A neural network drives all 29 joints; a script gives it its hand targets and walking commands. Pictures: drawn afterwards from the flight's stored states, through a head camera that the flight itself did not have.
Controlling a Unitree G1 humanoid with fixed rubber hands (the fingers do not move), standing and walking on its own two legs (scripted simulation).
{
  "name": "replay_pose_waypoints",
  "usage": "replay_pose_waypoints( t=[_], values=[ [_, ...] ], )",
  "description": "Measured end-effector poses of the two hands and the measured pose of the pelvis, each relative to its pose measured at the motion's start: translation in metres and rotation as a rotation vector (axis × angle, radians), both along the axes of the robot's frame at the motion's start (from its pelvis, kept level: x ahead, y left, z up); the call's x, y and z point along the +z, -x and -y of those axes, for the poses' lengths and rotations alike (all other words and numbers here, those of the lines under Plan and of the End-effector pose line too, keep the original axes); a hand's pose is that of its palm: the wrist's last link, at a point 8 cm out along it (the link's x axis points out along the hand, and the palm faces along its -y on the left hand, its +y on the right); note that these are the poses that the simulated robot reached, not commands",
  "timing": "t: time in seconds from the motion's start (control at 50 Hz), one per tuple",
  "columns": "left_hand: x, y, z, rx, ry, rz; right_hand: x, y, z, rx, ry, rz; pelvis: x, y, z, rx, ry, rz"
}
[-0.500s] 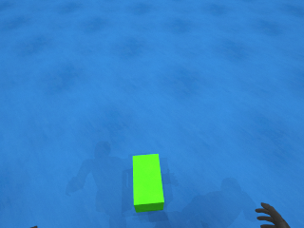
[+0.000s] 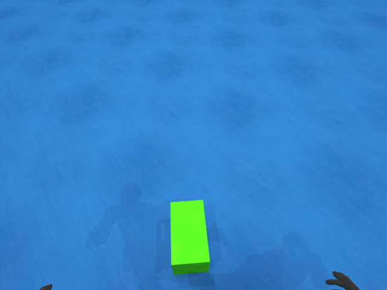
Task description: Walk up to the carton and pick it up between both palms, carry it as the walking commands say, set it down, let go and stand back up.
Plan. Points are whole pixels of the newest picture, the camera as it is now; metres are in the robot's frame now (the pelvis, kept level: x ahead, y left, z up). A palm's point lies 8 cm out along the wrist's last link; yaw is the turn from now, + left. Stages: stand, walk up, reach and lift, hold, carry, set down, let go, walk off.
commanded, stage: walk up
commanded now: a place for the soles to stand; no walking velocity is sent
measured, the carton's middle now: (188, 236) +0.48 +0.02 -0.68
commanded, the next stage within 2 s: reach and lift in 0.38 s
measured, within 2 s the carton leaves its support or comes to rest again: neither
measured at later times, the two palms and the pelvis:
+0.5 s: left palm out of the picture +0.13 +0.31 -0.06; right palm (348, 281) +0.15 -0.31 -0.07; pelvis -0.01 -0.01 +0.01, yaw +2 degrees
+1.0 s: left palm (73, 258) +0.23 +0.28 -0.11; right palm (299, 238) +0.25 -0.26 -0.12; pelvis -0.03 -0.02 -0.03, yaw +2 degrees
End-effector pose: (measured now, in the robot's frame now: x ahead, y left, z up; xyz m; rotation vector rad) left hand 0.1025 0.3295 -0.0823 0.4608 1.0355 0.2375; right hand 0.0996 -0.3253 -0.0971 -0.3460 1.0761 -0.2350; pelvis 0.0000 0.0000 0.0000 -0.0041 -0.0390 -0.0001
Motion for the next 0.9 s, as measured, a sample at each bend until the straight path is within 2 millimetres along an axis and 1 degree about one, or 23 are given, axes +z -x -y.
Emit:
replay_pose_waypoints(
  t=[0.08,0.18,0.28,0.38,0.4,0.44,0.5,0.56,0.62,0.7,0.8,0.9],
  values=[
    [0.001,-0.002,-0.001,0.012,0.006,-0.001,0.003,-0.005,-0.003,0.012,-0.002,0.008,0.002,0.0,-0.001,0.0,-0.011,0.0],
    [0.002,-0.007,0.004,0.014,0.019,0.012,0.007,-0.013,-0.002,0.018,-0.001,0.019,0.005,-0.001,0.001,0.001,-0.004,0.004],
    [0.004,-0.005,0.007,0.016,0.02,0.006,0.011,-0.02,0.0,0.019,-0.003,0.034,0.007,-0.001,0.003,0.003,-0.005,0.004],
    [0.006,-0.002,0.009,0.025,0.023,0.001,0.012,-0.02,-0.001,0.022,-0.01,0.027,0.01,0.0,0.004,0.006,-0.006,0.005],
    [0.008,-0.005,0.01,0.039,0.033,0.02,0.014,-0.023,-0.002,0.028,-0.014,0.039,0.01,0.001,0.005,0.007,-0.008,-0.001],
    [0.015,-0.015,0.014,0.044,0.053,0.073,0.02,-0.035,-0.009,0.066,-0.019,0.073,0.008,0.006,0.006,0.014,-0.007,-0.005],
    [0.018,-0.024,0.023,0.029,0.066,0.081,0.023,-0.05,-0.015,0.082,-0.027,0.086,0.007,0.013,0.01,0.027,-0.001,0.004],
    [0.016,-0.026,0.029,0.03,0.075,0.063,0.021,-0.06,-0.02,0.08,-0.04,0.089,0.007,0.015,0.015,0.038,0.0,0.0],
    [0.01,-0.03,0.034,0.035,0.095,0.052,0.016,-0.068,-0.024,0.079,-0.052,0.093,0.004,0.016,0.02,0.044,0.0,-0.016],
    [0.0,-0.045,0.04,0.028,0.117,0.066,0.008,-0.082,-0.029,0.067,-0.064,0.107,-0.003,0.016,0.025,0.043,0.002,-0.05],
    [-0.01,-0.079,0.044,0.015,0.131,0.112,-0.001,-0.108,-0.039,0.055,-0.073,0.143,-0.014,0.016,0.028,0.04,0.006,-0.111],
    [-0.018,-0.109,0.044,0.004,0.136,0.152,-0.008,-0.132,-0.052,0.057,-0.081,0.184,-0.025,0.021,0.026,0.035,0.007,-0.19]
  ],
)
